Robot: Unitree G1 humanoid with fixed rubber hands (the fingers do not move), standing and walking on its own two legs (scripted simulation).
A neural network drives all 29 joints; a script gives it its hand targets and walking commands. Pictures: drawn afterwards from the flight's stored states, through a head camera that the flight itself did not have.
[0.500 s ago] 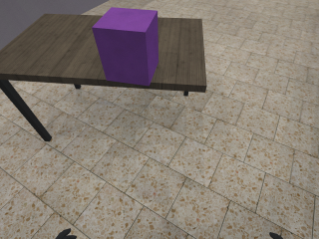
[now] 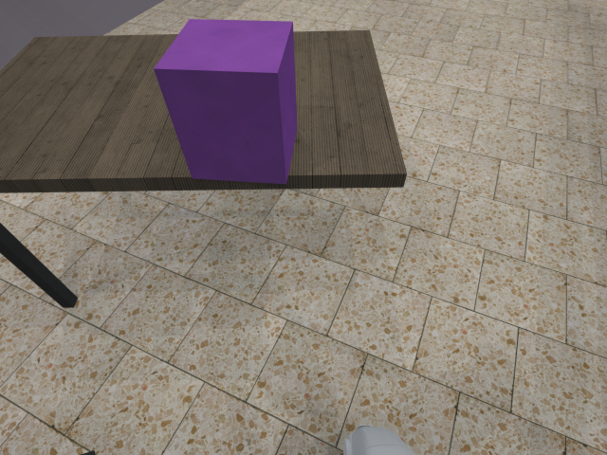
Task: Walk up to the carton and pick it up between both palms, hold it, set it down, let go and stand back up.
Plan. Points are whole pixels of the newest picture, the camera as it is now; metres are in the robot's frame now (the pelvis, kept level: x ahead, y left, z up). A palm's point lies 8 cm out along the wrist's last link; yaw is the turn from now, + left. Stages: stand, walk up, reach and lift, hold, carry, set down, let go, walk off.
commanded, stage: walk up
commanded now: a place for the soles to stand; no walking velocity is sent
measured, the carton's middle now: (239, 104) +0.75 +0.14 +0.04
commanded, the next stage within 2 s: none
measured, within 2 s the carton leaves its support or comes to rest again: neither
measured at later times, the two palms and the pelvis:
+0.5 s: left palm (26, 417) +0.19 +0.42 -0.11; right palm (472, 328) +0.31 -0.25 -0.09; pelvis +0.16 +0.07 -0.03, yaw +1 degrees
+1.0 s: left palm (29, 306) +0.35 +0.47 -0.07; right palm (428, 319) +0.34 -0.20 -0.13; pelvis +0.28 +0.12 -0.02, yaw -4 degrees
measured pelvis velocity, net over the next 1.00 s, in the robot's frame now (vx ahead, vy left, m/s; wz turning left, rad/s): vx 0.28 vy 0.12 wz -0.06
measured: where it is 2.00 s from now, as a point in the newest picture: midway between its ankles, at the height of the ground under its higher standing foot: (257, 397)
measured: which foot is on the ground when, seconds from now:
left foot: down 0.00-0.08, up 0.10-0.42, down 0.44-0.82, up 0.84-1.00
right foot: up 0.00-0.02, down 0.04-0.50, up 0.52-0.76, down 0.78-1.00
